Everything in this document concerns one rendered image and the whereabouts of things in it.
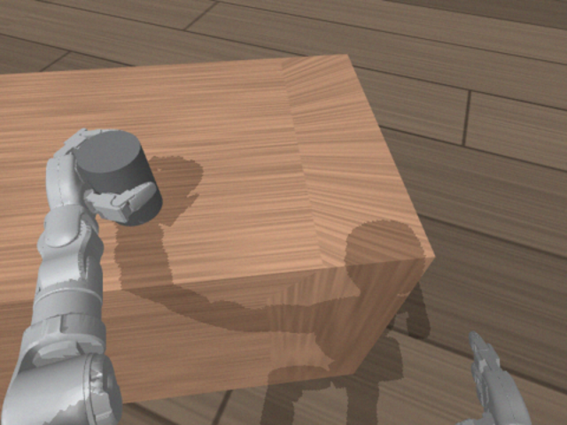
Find can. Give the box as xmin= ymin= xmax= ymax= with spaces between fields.
xmin=75 ymin=130 xmax=163 ymax=227

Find right robot hand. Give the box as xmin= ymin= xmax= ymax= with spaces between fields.
xmin=455 ymin=331 xmax=532 ymax=425

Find left robot hand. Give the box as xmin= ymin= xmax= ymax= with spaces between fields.
xmin=45 ymin=128 xmax=157 ymax=223

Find left robot arm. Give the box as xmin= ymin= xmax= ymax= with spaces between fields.
xmin=1 ymin=205 xmax=122 ymax=425

